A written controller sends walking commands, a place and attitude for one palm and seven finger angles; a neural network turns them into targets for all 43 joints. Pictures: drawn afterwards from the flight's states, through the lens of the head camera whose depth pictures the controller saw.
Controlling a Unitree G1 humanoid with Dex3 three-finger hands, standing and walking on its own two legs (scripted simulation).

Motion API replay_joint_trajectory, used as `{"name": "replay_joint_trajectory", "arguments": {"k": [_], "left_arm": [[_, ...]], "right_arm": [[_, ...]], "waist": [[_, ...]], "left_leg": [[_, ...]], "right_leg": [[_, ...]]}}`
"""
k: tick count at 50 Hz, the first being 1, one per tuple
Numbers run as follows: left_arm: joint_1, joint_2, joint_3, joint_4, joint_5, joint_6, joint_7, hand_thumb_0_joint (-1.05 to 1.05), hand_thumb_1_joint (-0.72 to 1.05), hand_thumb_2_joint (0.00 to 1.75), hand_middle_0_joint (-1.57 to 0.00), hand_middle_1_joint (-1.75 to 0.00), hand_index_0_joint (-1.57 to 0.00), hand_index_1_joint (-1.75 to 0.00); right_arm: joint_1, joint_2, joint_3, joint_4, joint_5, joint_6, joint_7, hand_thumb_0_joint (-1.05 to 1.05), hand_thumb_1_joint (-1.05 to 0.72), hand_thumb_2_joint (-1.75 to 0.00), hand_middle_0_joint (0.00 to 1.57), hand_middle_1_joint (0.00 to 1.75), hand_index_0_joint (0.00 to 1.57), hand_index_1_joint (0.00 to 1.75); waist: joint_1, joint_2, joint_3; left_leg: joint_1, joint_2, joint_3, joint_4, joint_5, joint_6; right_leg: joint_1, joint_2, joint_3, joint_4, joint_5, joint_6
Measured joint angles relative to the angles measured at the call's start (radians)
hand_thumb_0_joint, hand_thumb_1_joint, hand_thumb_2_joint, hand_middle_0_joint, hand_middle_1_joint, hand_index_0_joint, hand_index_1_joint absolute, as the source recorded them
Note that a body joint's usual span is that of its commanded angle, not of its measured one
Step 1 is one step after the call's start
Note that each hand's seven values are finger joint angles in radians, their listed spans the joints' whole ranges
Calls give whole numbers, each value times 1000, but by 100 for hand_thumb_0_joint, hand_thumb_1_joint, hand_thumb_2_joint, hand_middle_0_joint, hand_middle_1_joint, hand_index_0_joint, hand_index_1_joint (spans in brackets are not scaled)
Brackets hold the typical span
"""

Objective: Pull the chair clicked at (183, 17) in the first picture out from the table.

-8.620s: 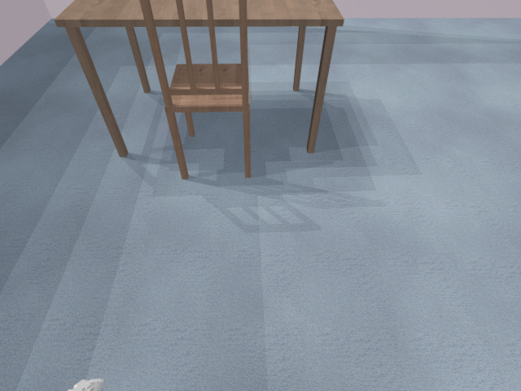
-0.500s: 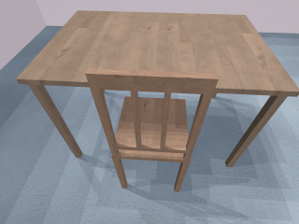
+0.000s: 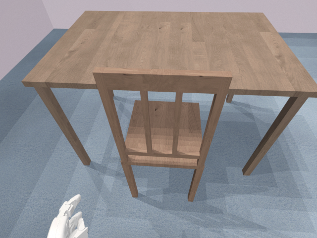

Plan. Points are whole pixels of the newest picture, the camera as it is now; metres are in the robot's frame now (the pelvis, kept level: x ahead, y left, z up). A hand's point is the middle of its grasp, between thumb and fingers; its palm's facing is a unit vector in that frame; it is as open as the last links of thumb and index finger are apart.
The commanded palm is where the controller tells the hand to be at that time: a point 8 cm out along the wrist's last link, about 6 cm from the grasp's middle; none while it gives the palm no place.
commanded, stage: raise the hand toward the chair's back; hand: left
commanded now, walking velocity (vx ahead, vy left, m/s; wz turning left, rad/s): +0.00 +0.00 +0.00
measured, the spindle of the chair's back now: (147, 125) +0.49 +0.06 -0.05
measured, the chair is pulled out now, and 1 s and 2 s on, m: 0.00 0.00 0.00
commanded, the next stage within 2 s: aim the fingers beside a spindle in 1.94 s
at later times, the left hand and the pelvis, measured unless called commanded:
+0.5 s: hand (96, 224) +0.17 +0.17 -0.05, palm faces -0.04 -1.00 -0.05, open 11.3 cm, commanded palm +0.15 +0.23 -0.05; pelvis -0.04 -0.01 -0.10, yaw +1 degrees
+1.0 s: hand (88, 208) +0.21 +0.19 -0.04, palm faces -0.03 -1.00 -0.05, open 15.5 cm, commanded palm +0.18 +0.25 -0.03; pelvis -0.02 +0.01 -0.08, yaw +0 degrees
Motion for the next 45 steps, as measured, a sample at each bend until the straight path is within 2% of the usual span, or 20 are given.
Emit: {"name": "replay_joint_trajectory", "arguments": {"k": [3, 7, 9, 10, 12, 15, 18, 22, 24, 27, 29, 31, 36, 40, 45], "left_arm": [[-101, -21, 34, -47, -32, -193, -87, 4, 86, 86, -19, -28, -18, -28], [-160, -58, 58, -32, -64, -464, -301, 2, 77, 83, -18, -27, -17, -27], [-146, -63, 60, -32, -62, -525, -378, 1, 72, 81, -18, -26, -17, -26], [-130, -63, 61, -39, -62, -525, -397, 1, 70, 80, -18, -26, -17, -26], [-82, -58, 61, -73, -63, -487, -399, 1, 65, 78, -18, -26, -17, -26], [9, -44, 68, -163, -59, -433, -350, 1, 57, 75, -17, -25, -17, -25], [62, -18, 80, -260, -59, -442, -314, 2, 50, 73, -17, -23, -16, -23], [20, 4, 86, -317, -79, -466, -347, 2, 40, 69, -15, -22, -14, -22], [-24, 11, 86, -314, -88, -438, -379, 1, 36, 67, -15, -21, -14, -21], [-77, 20, 93, -292, -98, -355, -412, 1, 28, 64, -14, -20, -13, -20], [-85, 22, 104, -288, -106, -305, -410, 1, 24, 62, -14, -19, -13, -19], [-78, 20, 116, -289, -110, -281, -394, 1, 19, 60, -13, -19, -13, -19], [-45, 16, 136, -300, -107, -314, -352, 1, 8, 55, -12, -17, -11, -17], [-43, 21, 137, -284, -101, -344, -354, 1, -1, 51, -11, -15, -10, -15], [-44, 32, 132, -283, -96, -345, -357, 0, -13, 46, -10, -14, -9, -14]], "right_arm": [[-57, -37, -28, -101, -19, -52, 17, 2, -92, -90, 21, 30, 20, 30], [-138, -54, -68, -240, -27, -70, 70, 2, -91, -90, 20, 30, 20, 30], [-170, -57, -81, -304, -24, -57, 85, 2, -91, -90, 20, 30, 20, 30], [-183, -56, -87, -332, -21, -45, 87, 2, -91, -90, 20, 30, 20, 30], [-202, -55, -92, -381, -17, -18, 86, 1, -91, -90, 20, 30, 20, 30], [-216, -40, -85, -418, -19, 8, 75, 1, -91, -90, 20, 30, 20, 30], [-216, -18, -58, -413, -27, 17, 60, 1, -91, -90, 20, 30, 20, 30], [-214, 8, -8, -366, -28, 13, 48, 1, -90, -90, 20, 30, 20, 30], [-208, 24, 11, -343, -22, 18, 43, 1, -90, -90, 21, 30, 20, 30], [-188, 45, 26, -320, -13, 32, 36, 1, -90, -90, 21, 30, 21, 30], [-168, 55, 25, -311, -9, 41, 31, 2, -90, -90, 21, 30, 21, 30], [-146, 58, 18, -305, -8, 45, 26, 2, -90, -90, 21, 30, 21, 30], [-101, 30, -10, -297, -11, 38, 22, 2, -90, -90, 21, 30, 21, 30], [-94, -6, -28, -300, -10, 31, 19, 2, -90, -90, 21, 30, 21, 30], [-110, -29, -42, -320, -9, 23, 17, 2, -90, -90, 21, 30, 20, 30]], "waist": [[-14, -7, -62], [-9, -49, -124], [-2, -69, -141], [3, -78, -144], [16, -85, -142], [38, -76, -134], [58, -58, -132], [70, -22, -129], [67, -9, -128], [54, 6, -123], [41, 10, -122], [30, 11, -123], [12, 6, -132], [7, -3, -137], [3, -13, -134]], "left_leg": [[-161, -4, 1, 132, -41, 0], [-367, 10, 21, 337, -121, -2], [-453, 17, 24, 432, -161, 2], [-488, 19, 23, 475, -180, 0], [-542, 23, 13, 544, -209, -13], [-597, 29, -11, 613, -238, -15], [-645, 32, -42, 658, -252, -18], [-706, 32, -74, 697, -255, -20], [-726, 32, -77, 705, -253, -20], [-731, 32, -70, 697, -247, -15], [-719, 33, -60, 679, -242, -11], [-703, 33, -50, 658, -237, -8], [-673, 29, -36, 622, -230, 0], [-668, 25, -34, 618, -234, 4], [-657, 23, -35, 615, -239, 8]], "right_leg": [[-164, -10, 7, 133, -41, -2], [-383, -4, 36, 338, -110, -9], [-473, -1, 43, 434, -147, -9], [-508, -1, 44, 475, -164, -11], [-556, 0, 37, 538, -191, -17], [-596, 3, 16, 590, -218, -20], [-623, 5, -13, 613, -229, -27], [-661, 4, -42, 630, -230, -30], [-678, 4, -45, 633, -226, -29], [-686, 5, -38, 624, -217, -25], [-679, 6, -29, 609, -210, -21], [-667, 8, -20, 590, -202, -18], [-643, 5, -8, 557, -194, -10], [-637, 1, -6, 552, -197, -5], [-623, 0, -7, 546, -201, -1]]}}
